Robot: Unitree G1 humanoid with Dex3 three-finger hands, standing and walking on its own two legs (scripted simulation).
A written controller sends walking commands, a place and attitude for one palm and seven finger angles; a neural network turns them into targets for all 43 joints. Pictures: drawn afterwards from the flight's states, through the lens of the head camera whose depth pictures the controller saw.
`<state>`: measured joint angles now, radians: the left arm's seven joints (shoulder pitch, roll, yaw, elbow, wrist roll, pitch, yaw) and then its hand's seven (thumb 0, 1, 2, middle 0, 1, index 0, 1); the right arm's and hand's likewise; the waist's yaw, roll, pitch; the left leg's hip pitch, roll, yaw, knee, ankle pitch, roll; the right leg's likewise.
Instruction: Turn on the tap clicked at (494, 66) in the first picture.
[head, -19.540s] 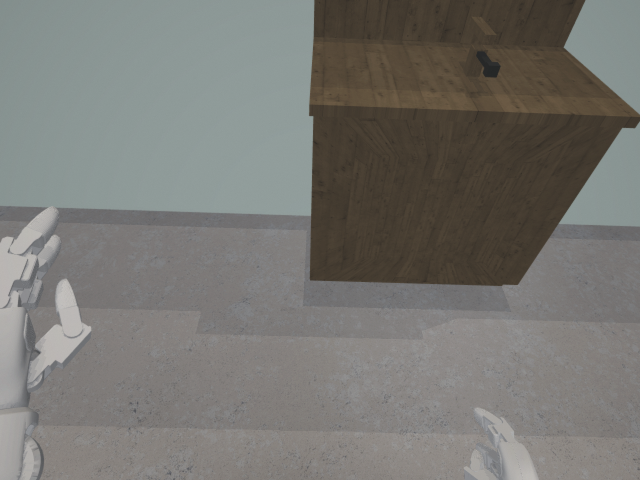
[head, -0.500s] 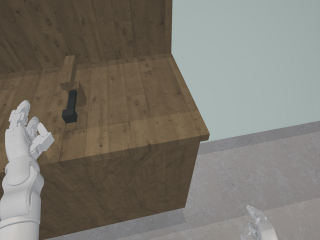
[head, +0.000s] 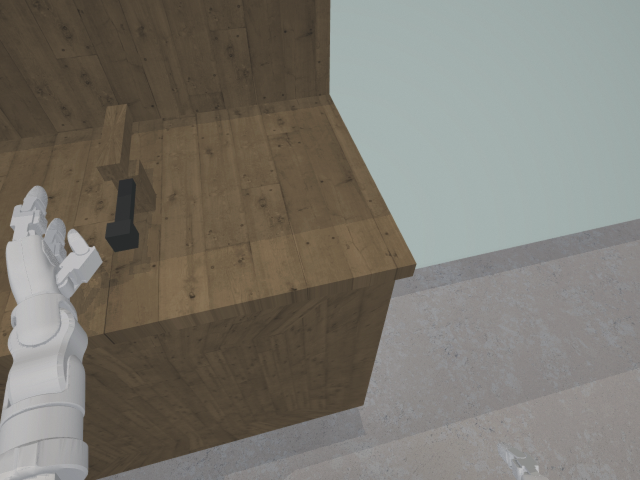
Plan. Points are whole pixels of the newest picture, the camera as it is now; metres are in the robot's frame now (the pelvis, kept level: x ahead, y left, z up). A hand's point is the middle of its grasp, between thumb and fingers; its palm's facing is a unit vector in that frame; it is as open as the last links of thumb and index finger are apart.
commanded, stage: reach beside the lever's end, fingers flat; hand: left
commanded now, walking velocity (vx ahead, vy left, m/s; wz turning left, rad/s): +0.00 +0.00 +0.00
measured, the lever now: (122, 235) +0.37 +0.27 +0.11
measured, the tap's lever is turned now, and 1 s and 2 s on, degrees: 0 0 21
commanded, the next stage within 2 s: push the lever round in 0.36 s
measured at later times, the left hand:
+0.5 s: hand (92, 255) +0.34 +0.30 +0.11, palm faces +0.53 -0.84 -0.10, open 7.8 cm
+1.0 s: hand (113, 255) +0.34 +0.28 +0.10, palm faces +0.52 -0.85 -0.08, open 7.8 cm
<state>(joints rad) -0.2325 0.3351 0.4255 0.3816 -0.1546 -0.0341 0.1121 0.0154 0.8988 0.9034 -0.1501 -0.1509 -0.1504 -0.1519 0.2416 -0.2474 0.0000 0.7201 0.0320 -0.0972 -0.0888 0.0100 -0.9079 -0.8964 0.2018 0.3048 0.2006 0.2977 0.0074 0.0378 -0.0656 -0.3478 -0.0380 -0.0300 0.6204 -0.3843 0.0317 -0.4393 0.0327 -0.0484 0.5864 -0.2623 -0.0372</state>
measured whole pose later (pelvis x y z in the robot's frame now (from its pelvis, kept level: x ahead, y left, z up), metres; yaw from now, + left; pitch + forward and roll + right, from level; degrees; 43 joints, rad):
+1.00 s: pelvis +0.00 -0.01 +0.00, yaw +0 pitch +6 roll -1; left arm -0.23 0.30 0.40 0.40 -0.15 -0.07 0.14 0.01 0.90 0.90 -0.15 -0.15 -0.15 -0.15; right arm 0.24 -0.25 0.00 0.71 0.04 -0.07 -0.08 0.01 -0.91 -0.90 0.20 0.30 0.20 0.30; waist 0.00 0.05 -0.07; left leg -0.35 -0.03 -0.03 0.62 -0.38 0.02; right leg -0.44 0.04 -0.05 0.58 -0.26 -0.05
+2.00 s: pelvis -0.02 -0.02 +0.00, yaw +1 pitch +5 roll +0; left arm -0.37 0.12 0.24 0.42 -0.03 0.00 0.53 0.00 0.93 0.93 -0.15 -0.15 -0.15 -0.15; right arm 0.16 -0.22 0.00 0.73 -0.01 0.00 -0.08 0.01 -0.91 -0.90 0.20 0.30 0.20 0.30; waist 0.01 0.04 -0.07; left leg -0.37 -0.03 -0.05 0.63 -0.36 0.01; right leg -0.45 0.03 -0.07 0.60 -0.24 -0.06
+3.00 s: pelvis -0.02 -0.03 -0.01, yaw +1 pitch +9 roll +0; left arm -0.64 0.01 0.28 0.65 0.08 0.04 0.87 -0.01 0.92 0.92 -0.15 -0.15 -0.15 -0.15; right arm 0.17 -0.20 -0.04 0.77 -0.07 0.04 -0.01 0.01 -0.91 -0.90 0.20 0.30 0.20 0.30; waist -0.02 0.04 -0.11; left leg -0.45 -0.03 -0.05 0.67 -0.38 0.00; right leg -0.54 0.04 -0.08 0.65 -0.27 -0.07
